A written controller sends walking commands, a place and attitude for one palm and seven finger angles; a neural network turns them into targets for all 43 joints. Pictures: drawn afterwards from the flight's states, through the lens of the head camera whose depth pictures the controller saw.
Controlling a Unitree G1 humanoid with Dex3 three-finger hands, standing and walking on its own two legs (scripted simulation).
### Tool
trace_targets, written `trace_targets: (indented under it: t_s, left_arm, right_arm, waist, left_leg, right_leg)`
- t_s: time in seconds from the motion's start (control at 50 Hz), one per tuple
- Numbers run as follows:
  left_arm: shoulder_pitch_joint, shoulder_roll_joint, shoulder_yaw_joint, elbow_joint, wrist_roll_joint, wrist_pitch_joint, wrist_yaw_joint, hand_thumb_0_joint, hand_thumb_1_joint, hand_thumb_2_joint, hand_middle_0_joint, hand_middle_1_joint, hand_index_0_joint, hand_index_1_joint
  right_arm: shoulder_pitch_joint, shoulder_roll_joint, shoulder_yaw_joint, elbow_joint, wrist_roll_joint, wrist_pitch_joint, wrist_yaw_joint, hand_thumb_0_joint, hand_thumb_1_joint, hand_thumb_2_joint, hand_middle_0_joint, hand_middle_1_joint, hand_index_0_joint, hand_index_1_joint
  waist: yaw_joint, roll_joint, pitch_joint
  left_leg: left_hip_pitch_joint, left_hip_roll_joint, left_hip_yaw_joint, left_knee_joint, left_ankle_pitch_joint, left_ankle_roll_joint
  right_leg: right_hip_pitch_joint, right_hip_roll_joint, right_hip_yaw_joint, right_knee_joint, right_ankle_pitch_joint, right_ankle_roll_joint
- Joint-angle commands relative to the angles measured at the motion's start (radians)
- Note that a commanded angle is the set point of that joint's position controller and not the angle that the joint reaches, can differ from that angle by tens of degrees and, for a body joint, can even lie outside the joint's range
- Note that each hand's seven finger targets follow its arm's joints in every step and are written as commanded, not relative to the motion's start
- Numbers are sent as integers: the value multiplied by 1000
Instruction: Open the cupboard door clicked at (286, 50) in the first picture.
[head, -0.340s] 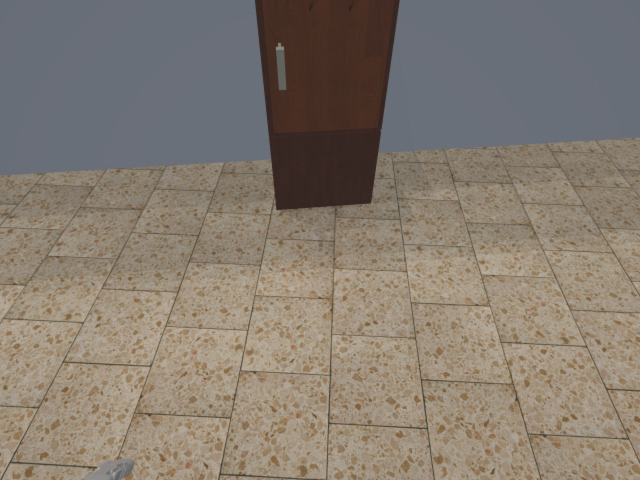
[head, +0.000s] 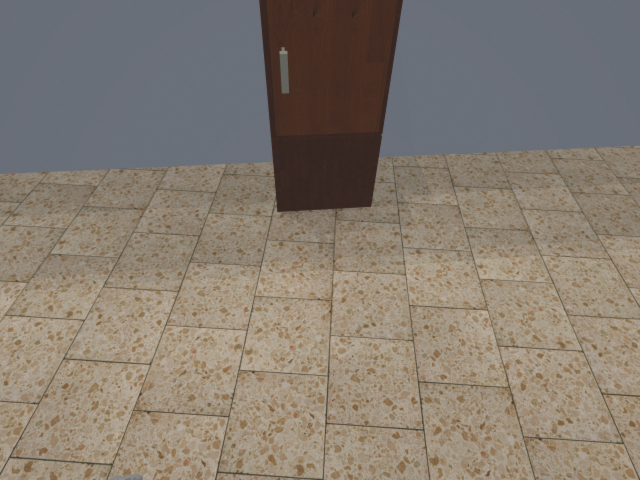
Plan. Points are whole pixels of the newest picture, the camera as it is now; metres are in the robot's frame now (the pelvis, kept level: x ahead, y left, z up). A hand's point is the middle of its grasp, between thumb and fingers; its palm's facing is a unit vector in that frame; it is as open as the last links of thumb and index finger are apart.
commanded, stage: stand and wait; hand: left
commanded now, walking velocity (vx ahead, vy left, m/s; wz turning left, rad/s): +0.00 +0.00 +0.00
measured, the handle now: (284, 70) +1.34 +0.20 -0.08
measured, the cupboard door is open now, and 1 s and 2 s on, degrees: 0 0 0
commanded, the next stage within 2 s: look at it before walking up in 0.48 s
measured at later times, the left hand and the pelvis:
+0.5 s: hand out of the picture +0.06 +0.25 -0.15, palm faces -0.03 -0.94 -0.34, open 7.4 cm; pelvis -0.01 +0.00 +0.00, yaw +0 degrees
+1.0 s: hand out of the picture +0.06 +0.25 -0.15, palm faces -0.04 -0.94 -0.33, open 7.4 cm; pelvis -0.01 +0.00 +0.01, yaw +0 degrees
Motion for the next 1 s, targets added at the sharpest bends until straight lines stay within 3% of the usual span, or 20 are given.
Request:
trace_targets:
  t_s: [0.0, 0.26, 0.5, 0.66, 0.86, 0.98]
  left_arm:
    - [-55, 212, 53, -57, 1, -24, 14, 0, 900, 900, -200, -300, -200, -300]
    - [-42, 215, 51, -6, 1, -24, 12, 0, 900, 900, -200, -300, -200, -300]
    - [-40, 213, 49, 9, 1, -26, 14, 0, 900, 900, -200, -300, -200, -300]
    - [-42, 215, 49, 9, 3, -25, 13, 0, 900, 900, -200, -300, -200, -300]
    - [-39, 214, 48, 10, 3, -27, 13, 0, 900, 900, -200, -300, -200, -300]
    - [-40, 216, 47, 14, 3, -27, 12, 0, 900, 900, -200, -300, -200, -300]
  right_arm:
    - [-49, -203, -52, -59, 6, -28, -11, 0, -900, -900, 200, 300, 200, 300]
    - [-32, -211, -46, 1, 9, -28, -9, 0, -900, -900, 200, 300, 200, 300]
    - [-23, -213, -45, 23, 11, -31, -9, 0, -900, -900, 200, 300, 200, 300]
    - [-27, -213, -47, 24, 10, -27, -7, 0, -900, -900, 200, 300, 200, 300]
    - [-26, -214, -45, 26, 12, -30, -6, 0, -900, -900, 200, 300, 200, 300]
    - [-28, -216, -44, 29, 12, -29, -7, 0, -900, -900, 200, 300, 200, 300]
  waist:
    - [-4, -6, -58]
    - [0, 6, -34]
    - [0, 6, -43]
    - [-1, -5, -11]
    - [-2, 8, -49]
    - [-1, 6, -37]
  left_leg:
    - [12, 105, -85, -74, 175, 39]
    - [0, 112, -95, -112, 117, 36]
    - [19, 118, -98, -126, 153, 35]
    - [12, 114, -97, -138, 98, 32]
    - [29, 119, -97, -134, 148, 32]
    - [31, 120, -97, -138, 152, 31]
  right_leg:
    - [11, -101, 102, -92, 162, -40]
    - [12, -102, 110, -130, 89, -39]
    - [26, -104, 109, -136, 132, -37]
    - [-7, -102, 118, -159, 66, -35]
    - [25, -105, 111, -150, 127, -35]
    - [24, -105, 108, -152, 134, -34]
